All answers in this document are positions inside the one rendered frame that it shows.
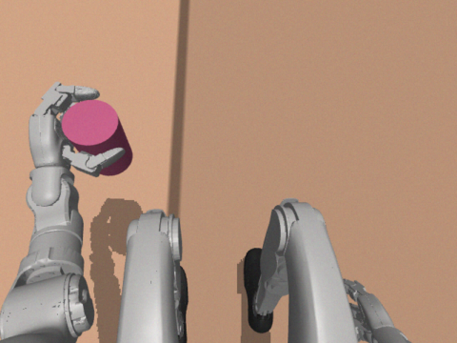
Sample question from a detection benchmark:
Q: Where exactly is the left robot hand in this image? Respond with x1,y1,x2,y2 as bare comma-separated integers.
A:
29,81,125,177

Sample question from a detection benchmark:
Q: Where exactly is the right robot foot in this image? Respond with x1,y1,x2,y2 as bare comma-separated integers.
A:
243,248,273,333

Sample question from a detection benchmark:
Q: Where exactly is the left robot arm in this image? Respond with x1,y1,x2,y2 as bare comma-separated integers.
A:
0,165,94,343

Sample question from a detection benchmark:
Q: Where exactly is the can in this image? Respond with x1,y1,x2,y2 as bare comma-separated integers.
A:
61,100,133,176

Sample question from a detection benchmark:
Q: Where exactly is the right robot hand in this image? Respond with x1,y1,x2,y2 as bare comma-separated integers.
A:
343,279,395,343

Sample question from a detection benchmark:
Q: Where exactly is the right robot arm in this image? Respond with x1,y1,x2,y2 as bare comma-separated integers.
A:
371,327,412,343

